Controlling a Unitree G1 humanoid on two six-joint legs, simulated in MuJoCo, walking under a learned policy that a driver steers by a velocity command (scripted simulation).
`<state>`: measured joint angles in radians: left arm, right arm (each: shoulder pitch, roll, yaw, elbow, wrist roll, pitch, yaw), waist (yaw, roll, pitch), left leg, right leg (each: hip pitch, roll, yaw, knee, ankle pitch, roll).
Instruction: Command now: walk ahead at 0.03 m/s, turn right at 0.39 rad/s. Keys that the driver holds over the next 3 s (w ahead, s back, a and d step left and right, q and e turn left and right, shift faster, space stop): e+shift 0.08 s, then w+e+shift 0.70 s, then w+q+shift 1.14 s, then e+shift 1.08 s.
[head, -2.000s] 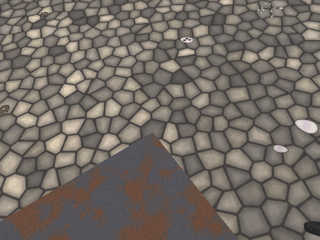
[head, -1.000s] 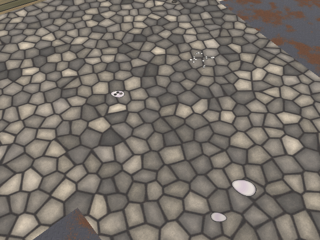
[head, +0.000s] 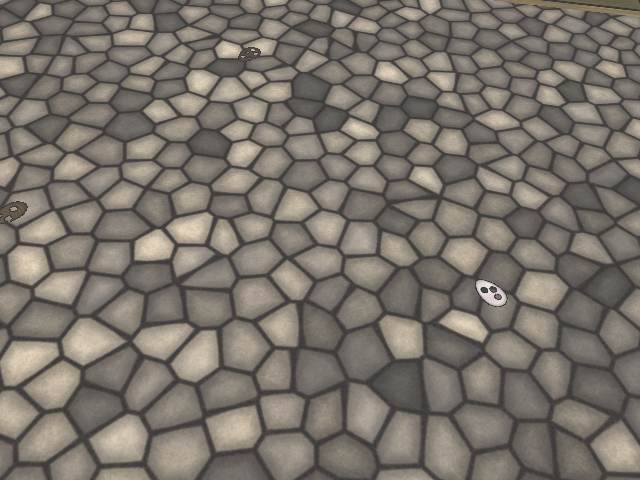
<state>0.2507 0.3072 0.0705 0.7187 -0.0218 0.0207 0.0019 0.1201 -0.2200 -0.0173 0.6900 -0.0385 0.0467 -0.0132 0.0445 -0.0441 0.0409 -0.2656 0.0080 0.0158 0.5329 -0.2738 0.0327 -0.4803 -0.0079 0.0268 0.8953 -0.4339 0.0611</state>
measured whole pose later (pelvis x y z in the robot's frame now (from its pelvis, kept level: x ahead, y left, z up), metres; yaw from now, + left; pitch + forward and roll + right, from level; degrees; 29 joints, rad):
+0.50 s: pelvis +0.11 -0.12 -0.01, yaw -26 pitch +2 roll +2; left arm 0.37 0.30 0.06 0.68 -0.03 -0.05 -0.04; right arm 0.15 -0.32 -0.08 0.72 0.02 -0.11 0.04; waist 0.02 0.02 0.01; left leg -0.49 0.06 -0.02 1.20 -0.39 0.01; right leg -0.22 0.02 -0.02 0.59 -0.41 -0.09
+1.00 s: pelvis +0.44 -0.34 +0.00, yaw -45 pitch +1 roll +3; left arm 0.10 0.30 0.01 0.59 -0.01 -0.09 -0.02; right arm 0.47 -0.32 -0.08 0.83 0.02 -0.08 0.01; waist -0.10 -0.03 0.02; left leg -0.17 -0.06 -0.05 0.40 -0.25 0.04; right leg -0.58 -0.05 0.05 1.08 -0.39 -0.05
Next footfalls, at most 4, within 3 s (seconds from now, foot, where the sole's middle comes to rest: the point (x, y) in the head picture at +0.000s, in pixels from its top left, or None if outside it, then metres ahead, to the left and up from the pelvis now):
0.38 right None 0.05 -0.19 -0.77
0.78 left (444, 456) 0.55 -0.25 -0.77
1.16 right None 0.54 -0.68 -0.77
1.60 left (587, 286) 1.02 -0.67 -0.77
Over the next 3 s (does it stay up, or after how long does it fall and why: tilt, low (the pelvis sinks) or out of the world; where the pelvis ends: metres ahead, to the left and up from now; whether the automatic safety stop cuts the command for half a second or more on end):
stays up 1.42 -0.79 0.00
